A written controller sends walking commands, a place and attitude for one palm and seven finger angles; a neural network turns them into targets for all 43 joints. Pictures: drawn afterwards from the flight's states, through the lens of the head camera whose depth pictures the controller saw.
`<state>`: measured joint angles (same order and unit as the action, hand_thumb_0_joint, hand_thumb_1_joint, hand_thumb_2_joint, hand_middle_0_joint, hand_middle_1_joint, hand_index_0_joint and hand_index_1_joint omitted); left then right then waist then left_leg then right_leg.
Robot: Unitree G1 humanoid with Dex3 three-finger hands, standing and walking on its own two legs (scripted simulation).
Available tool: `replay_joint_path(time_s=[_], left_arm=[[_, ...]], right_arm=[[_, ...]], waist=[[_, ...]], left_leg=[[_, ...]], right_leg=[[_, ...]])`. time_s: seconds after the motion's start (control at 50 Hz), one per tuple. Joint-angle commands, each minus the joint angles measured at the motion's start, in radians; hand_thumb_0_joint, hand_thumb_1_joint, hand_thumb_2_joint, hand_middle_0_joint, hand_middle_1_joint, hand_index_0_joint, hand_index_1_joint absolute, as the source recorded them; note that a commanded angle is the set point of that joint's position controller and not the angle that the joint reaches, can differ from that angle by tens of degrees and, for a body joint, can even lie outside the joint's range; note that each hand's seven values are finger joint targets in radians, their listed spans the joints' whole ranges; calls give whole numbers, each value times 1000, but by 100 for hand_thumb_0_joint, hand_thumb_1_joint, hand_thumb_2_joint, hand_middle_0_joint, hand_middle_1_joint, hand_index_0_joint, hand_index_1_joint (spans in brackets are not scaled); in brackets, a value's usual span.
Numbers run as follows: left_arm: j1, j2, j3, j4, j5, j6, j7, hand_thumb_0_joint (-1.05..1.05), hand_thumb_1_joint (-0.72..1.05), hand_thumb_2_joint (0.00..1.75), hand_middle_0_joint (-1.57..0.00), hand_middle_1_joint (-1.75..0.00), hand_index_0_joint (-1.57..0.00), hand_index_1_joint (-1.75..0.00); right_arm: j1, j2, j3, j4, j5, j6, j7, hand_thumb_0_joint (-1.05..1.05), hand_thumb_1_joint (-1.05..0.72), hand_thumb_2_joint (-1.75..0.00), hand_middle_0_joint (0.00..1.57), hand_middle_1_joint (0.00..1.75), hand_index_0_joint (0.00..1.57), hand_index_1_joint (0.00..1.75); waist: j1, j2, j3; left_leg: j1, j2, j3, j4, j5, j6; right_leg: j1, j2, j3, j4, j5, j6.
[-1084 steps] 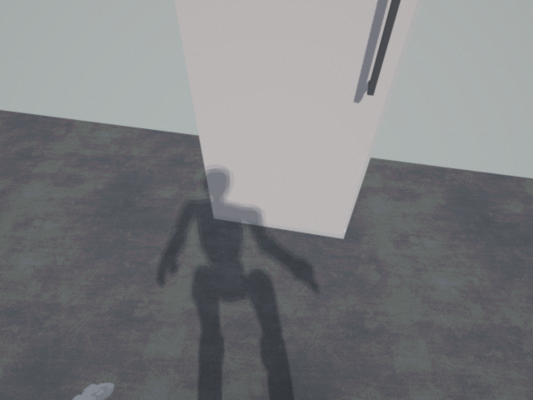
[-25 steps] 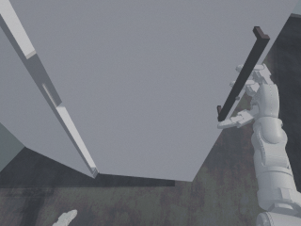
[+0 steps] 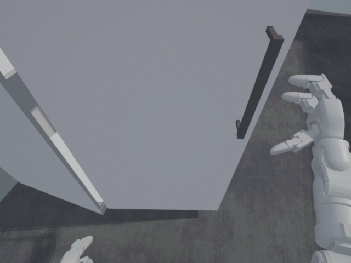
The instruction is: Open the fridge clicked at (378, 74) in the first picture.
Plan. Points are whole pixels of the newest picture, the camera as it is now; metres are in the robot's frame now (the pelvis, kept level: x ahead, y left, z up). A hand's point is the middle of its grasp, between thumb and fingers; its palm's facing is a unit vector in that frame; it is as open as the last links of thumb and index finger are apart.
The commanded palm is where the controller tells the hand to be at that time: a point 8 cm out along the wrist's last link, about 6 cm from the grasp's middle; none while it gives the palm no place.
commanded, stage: slip the hand off the handle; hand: right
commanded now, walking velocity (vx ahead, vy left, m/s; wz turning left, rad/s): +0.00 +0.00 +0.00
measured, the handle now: (252, 92) +0.45 -0.13 +0.17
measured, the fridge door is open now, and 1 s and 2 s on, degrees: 72 72 72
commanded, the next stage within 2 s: draw the hand back to the body in 0.78 s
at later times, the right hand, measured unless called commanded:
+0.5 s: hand (309, 147) +0.32 -0.22 +0.16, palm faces +0.08 +0.98 -0.15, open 14.7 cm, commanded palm +0.28 -0.27 +0.16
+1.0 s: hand (322, 170) +0.27 -0.23 +0.15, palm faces +0.11 +0.99 -0.01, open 14.7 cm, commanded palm +0.23 -0.27 +0.17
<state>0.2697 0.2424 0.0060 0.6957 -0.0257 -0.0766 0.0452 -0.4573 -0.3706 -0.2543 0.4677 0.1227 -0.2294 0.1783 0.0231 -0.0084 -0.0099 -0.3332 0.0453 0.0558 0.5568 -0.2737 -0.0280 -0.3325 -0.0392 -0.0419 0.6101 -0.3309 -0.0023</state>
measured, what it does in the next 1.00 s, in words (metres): stands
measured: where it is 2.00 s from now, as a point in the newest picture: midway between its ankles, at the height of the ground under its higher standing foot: outside the picture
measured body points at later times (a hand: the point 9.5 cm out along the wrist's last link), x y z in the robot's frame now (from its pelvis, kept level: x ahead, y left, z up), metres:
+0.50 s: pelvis -0.01 +0.01 +0.00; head +0.00 +0.01 +0.45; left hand +0.14 +0.26 -0.10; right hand +0.31 -0.27 +0.17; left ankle +0.01 +0.14 -0.73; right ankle -0.01 -0.11 -0.73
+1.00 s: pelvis -0.01 +0.02 +0.00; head -0.02 +0.03 +0.45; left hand +0.17 +0.25 -0.08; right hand +0.26 -0.28 +0.15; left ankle +0.01 +0.14 -0.73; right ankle -0.01 -0.11 -0.73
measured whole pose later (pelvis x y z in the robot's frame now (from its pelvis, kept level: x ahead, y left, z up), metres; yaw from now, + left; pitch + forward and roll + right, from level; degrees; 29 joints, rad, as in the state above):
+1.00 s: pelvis -0.01 +0.02 +0.00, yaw -1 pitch -3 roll +1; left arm 0.20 0.26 -0.05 0.68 -0.07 -0.16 0.12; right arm -0.08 -0.35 -0.35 0.09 0.34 0.06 0.30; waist -0.05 -0.04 0.01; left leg -0.24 0.03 0.09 0.58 -0.29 0.00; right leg -0.24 -0.05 -0.01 0.61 -0.32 0.03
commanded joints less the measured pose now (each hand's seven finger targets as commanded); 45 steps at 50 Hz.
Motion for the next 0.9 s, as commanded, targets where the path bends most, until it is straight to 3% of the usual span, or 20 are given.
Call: replay_joint_path(time_s=[0.0, 0.04, 0.06, 0.14, 0.24, 0.28, 0.32, 0.38, 0.4, 0.42, 0.46, 0.52, 0.64, 0.68, 0.74, 0.8, 0.82, 0.88], left_arm=[[-5, 152, 49, -116, 2, -38, 11, 0, 90, 90, -20, -30, -20, -30], [-5, 158, 48, -120, 2, -33, 13, 0, 90, 90, -20, -30, -20, -30], [-7, 157, 45, -119, 2, -31, 15, 0, 90, 90, -20, -30, -20, -30], [-22, 150, 46, -155, -5, -40, 5, 0, 90, 90, -20, -30, -20, -30], [-46, 155, 43, -170, -8, -49, 7, 0, 90, 90, -20, -30, -20, -30], [-64, 151, 41, -175, -10, -55, 10, 0, 90, 90, -20, -30, -20, -30], [-73, 149, 41, -177, -6, -65, 14, 0, 90, 90, -20, -30, -20, -30], [-92, 143, 33, -178, -9, -78, 16, 0, 90, 90, -20, -30, -20, -30], [-99, 144, 31, -175, -8, -82, 20, 0, 90, 90, -20, -30, -20, -30], [-100, 150, 33, -171, -8, -84, 24, 0, 90, 90, -20, -30, -20, -30], [-121, 146, 25, -171, -11, -87, 30, 0, 90, 90, -20, -30, -20, -30], [-140, 145, 18, -170, -10, -94, 40, 0, 90, 90, -20, -30, -20, -30], [-163, 138, 13, -186, -10, -109, 42, 0, 90, 90, -20, -30, -20, -30], [-169, 134, 8, -191, -11, -116, 41, 0, 90, 90, -20, -30, -20, -30], [-172, 139, 8, -198, -7, -124, 39, 0, 90, 90, -20, -30, -20, -30], [-183, 137, 3, -190, -7, -125, 45, 0, 90, 90, -20, -30, -20, -30], [-182, 139, 4, -182, -8, -127, 49, 0, 90, 90, -20, -30, -20, -30], [-188, 137, 2, -170, -7, -132, 58, 0, 90, 90, -20, -30, -20, -30]], right_arm=[[-415, -227, -70, -214, 15, -71, 5, 0, 55, -20, 25, 115, 25, 115], [-369, -277, -121, -184, 22, -65, 12, 0, 55, -20, 25, 115, 25, 115], [-394, -287, -127, -189, 25, -64, 18, 0, 55, -20, 25, 115, 25, 115], [-243, -233, -104, -252, 54, -69, 54, 0, 55, -20, 25, 115, 25, 115], [-177, -258, -145, -320, 79, -57, 62, 0, 55, -20, 25, 115, 25, 115], [-168, -242, -131, -368, 89, -54, 65, 0, 55, -20, 25, 115, 25, 115], [-146, -258, -145, -439, 86, -63, 59, 0, 55, -20, 25, 115, 25, 115], [-60, -206, -109, -465, 95, -57, 64, 0, 55, -20, 25, 115, 25, 115], [-72, -206, -109, -481, 97, -56, 63, 0, 55, -20, 25, 115, 25, 115], [-62, -239, -137, -478, 96, -51, 61, 0, 55, -20, 25, 115, 25, 115], [-58, -219, -125, -466, 104, -36, 65, 0, 55, -20, 25, 115, 25, 115], [-62, -227, -130, -475, 108, -25, 71, 0, 55, -20, 25, 115, 25, 115], [52, -219, -142, -524, 128, -28, 91, 0, 55, -20, 25, 115, 25, 115], [55, -179, -106, -553, 133, -27, 99, 0, 55, -20, 25, 115, 25, 115], [172, -206, -151, -581, 143, -17, 100, 0, 55, -20, 25, 115, 25, 115], [140, -209, -155, -606, 150, -10, 99, 0, 55, -20, 25, 115, 25, 115], [106, -236, -177, -602, 150, -9, 94, 0, 55, -20, 25, 115, 25, 115], [79, -222, -164, -580, 151, -20, 98, 0, 55, -20, 25, 115, 25, 115]], waist=[[12, -46, -299], [-4, -37, -302], [3, -42, -302], [-25, -60, -320], [-23, -25, -253], [-18, -37, -243], [-27, -77, -278], [-24, -55, -232], [-15, -47, -218], [-23, -37, -217], [-19, -29, -180], [-21, -43, -176], [-45, -45, -208], [-38, -43, -188], [-55, -10, -192], [-40, -19, -147], [-35, -22, -136], [-30, -23, -132]], left_leg=[[106, -67, -2, -19, 274, 52], [125, -64, -7, -16, 279, 52], [125, -62, -8, -18, 279, 50], [154, -63, -8, -4, 308, 52], [137, -63, -8, -9, 239, 48], [127, -63, -11, -12, 218, 47], [147, -62, -14, -7, 234, 48], [134, -63, -7, -7, 230, 46], [123, -63, -7, -12, 217, 44], [127, -60, -9, -13, 201, 44], [109, -57, -11, -29, 139, 42], [111, -50, -19, -39, 119, 42], [136, -47, -23, -29, 134, 42], [129, -48, -17, -29, 142, 42], [151, -43, -22, -20, 184, 38], [129, -41, -30, -36, 145, 34], [118, -38, -34, -43, 120, 32], [109, -39, -39, -54, 83, 33]], right_leg=[[123, 21, 42, -83, 365, 7], [104, 22, 37, -84, 347, 6], [97, 23, 34, -86, 335, 5], [109, 24, 30, -78, 365, 3], [66, 24, 34, -87, 266, 2], [72, 26, 32, -84, 243, 0], [93, 27, 32, -81, 264, 1], [84, 26, 34, -80, 258, 3], [87, 26, 34, -79, 245, 0], [76, 25, 38, -84, 227, 1], [63, 28, 36, -92, 167, 2], [67, 31, 34, -91, 149, 0], [84, 33, 32, -81, 160, 0], [82, 33, 36, -84, 166, 2], [78, 33, 31, -76, 189, -1], [66, 33, 27, -73, 159, -1], [60, 31, 29, -73, 142, 1], [63, 33, 32, -74, 122, 1]])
